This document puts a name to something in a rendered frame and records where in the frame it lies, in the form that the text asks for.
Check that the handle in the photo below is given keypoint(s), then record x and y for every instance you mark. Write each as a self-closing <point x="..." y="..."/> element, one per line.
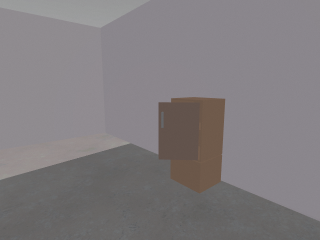
<point x="162" y="119"/>

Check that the cupboard door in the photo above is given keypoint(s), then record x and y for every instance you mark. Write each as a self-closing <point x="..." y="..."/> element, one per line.
<point x="179" y="137"/>

